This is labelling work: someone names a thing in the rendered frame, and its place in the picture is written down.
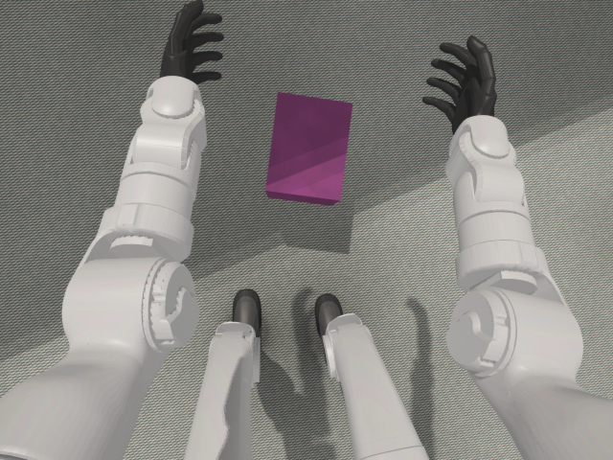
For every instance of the robot shin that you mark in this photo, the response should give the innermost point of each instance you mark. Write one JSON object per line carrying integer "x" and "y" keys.
{"x": 231, "y": 326}
{"x": 345, "y": 319}

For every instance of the robot right shin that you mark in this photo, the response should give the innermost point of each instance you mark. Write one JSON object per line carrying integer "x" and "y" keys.
{"x": 345, "y": 319}

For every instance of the robot right forearm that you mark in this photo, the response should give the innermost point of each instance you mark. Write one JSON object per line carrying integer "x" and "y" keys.
{"x": 492, "y": 217}

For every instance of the robot left hand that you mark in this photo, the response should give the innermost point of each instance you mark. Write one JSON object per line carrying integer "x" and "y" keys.
{"x": 178, "y": 58}

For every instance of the carton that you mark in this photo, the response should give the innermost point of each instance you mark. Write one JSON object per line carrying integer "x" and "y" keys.
{"x": 308, "y": 149}

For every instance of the robot right upper arm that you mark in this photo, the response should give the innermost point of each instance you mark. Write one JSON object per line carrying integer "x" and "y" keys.
{"x": 523, "y": 352}

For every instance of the robot left upper arm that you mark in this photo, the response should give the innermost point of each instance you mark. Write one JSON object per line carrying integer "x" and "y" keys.
{"x": 122, "y": 318}

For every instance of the robot left shin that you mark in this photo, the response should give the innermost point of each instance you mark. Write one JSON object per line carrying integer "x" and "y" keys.
{"x": 231, "y": 326}

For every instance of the robot left forearm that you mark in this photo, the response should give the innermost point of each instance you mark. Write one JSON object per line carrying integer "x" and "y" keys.
{"x": 152, "y": 213}

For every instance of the robot right hand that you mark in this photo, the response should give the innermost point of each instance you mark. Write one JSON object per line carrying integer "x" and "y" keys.
{"x": 477, "y": 96}

